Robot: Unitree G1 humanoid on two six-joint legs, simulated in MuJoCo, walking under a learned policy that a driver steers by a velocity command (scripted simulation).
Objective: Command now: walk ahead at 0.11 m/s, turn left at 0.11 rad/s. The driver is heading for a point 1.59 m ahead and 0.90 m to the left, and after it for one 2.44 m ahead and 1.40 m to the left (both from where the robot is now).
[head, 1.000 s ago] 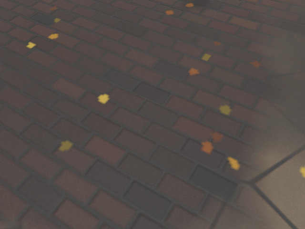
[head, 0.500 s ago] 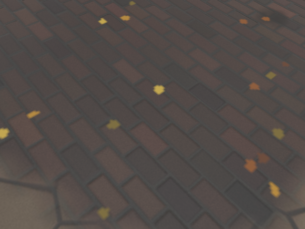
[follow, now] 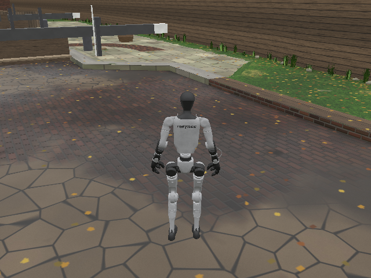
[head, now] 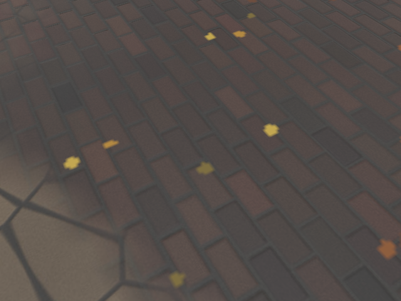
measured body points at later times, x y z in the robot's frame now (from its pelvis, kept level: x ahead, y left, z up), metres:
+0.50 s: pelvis +0.14 -0.04 +0.00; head +0.15 -0.05 +0.45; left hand +0.20 +0.25 -0.10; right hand +0.22 -0.31 -0.14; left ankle +0.05 +0.09 -0.66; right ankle +0.15 -0.13 -0.74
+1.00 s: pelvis +0.37 +0.08 -0.01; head +0.41 +0.10 +0.44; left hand +0.32 +0.34 -0.14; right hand +0.60 -0.12 -0.13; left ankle +0.40 +0.13 -0.74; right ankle +0.35 -0.09 -0.64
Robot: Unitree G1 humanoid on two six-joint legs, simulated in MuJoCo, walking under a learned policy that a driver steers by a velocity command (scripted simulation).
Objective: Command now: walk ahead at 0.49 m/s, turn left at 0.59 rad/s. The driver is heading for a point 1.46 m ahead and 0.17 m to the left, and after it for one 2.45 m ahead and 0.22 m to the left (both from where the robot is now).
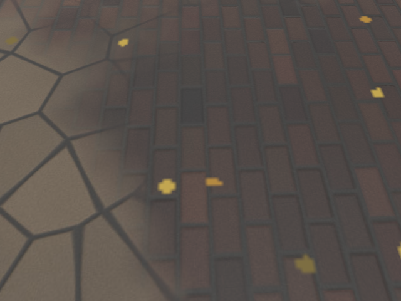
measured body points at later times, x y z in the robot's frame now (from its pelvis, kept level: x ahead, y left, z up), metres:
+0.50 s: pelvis +0.30 -0.03 +0.00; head +0.33 -0.03 +0.44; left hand +0.42 +0.26 -0.09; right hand +0.36 -0.31 -0.14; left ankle +0.10 +0.03 -0.65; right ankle +0.40 -0.10 -0.73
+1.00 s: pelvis +0.54 +0.08 +0.00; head +0.56 +0.10 +0.45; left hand +0.43 +0.30 -0.15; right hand +0.79 -0.09 -0.10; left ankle +0.58 +0.16 -0.73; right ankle +0.43 -0.08 -0.67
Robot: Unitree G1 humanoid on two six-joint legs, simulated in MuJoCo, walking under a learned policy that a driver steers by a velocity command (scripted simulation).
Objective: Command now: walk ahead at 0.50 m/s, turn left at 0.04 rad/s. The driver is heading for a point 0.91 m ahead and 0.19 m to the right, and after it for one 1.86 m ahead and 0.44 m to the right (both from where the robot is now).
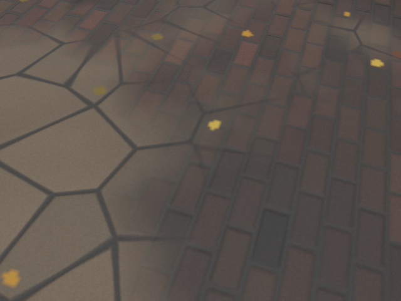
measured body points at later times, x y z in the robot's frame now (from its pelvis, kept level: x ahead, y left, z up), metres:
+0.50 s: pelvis +0.26 -0.03 -0.01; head +0.30 -0.04 +0.44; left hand +0.47 +0.20 -0.11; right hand +0.19 -0.27 -0.16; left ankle +0.08 +0.07 -0.71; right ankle +0.37 -0.10 -0.73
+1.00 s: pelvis +0.52 -0.01 +0.00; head +0.56 -0.01 +0.45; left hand +0.44 +0.22 -0.15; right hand +0.73 -0.23 -0.11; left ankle +0.66 +0.08 -0.72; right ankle +0.37 -0.10 -0.73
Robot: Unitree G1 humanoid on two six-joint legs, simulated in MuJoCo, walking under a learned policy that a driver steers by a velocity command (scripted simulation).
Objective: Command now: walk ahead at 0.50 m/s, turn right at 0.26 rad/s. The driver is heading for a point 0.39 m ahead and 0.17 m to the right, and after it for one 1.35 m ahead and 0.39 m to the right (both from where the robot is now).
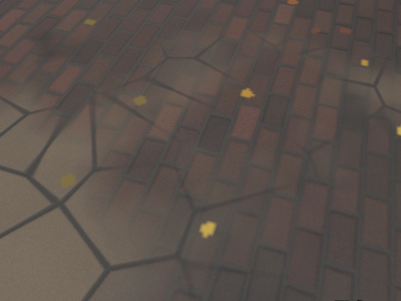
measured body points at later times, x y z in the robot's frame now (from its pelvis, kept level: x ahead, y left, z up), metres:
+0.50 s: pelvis +0.25 -0.01 +0.00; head +0.28 -0.02 +0.45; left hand +0.48 +0.16 -0.11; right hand +0.14 -0.23 -0.14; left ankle +0.13 +0.10 -0.73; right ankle +0.36 -0.13 -0.70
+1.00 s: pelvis +0.38 -0.06 +0.01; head +0.40 -0.09 +0.46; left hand +0.56 +0.15 -0.11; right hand +0.36 -0.34 -0.13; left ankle +0.49 +0.06 -0.68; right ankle +0.37 -0.11 -0.73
